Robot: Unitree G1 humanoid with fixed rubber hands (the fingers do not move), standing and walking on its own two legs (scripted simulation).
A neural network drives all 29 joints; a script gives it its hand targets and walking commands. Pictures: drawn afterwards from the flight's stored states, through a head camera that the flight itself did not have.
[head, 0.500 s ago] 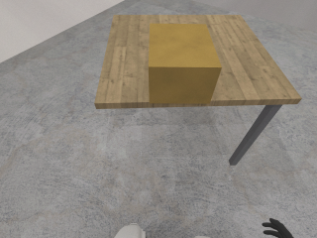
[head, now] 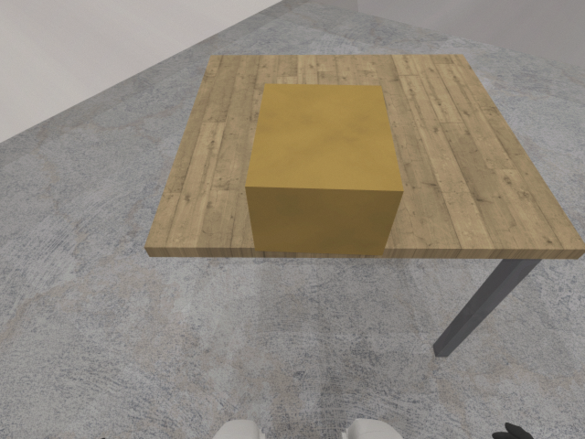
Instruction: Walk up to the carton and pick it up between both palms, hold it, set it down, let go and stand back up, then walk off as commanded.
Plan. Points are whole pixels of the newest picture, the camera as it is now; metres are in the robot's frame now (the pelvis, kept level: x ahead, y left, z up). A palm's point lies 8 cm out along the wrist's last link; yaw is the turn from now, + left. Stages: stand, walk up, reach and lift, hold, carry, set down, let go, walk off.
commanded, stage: walk up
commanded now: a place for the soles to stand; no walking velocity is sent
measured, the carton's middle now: (320, 165) +0.58 -0.05 +0.02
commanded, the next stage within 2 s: reach and lift in 1.64 s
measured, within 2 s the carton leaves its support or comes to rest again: neither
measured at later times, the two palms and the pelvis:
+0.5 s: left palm (94, 411) +0.18 +0.30 -0.09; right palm (505, 382) +0.19 -0.29 -0.07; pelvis +0.08 +0.00 +0.00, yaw +0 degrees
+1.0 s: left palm (108, 389) +0.20 +0.29 -0.07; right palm (503, 369) +0.21 -0.30 -0.07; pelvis +0.08 -0.01 +0.01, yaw +0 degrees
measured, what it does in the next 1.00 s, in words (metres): steps on the spot: left foot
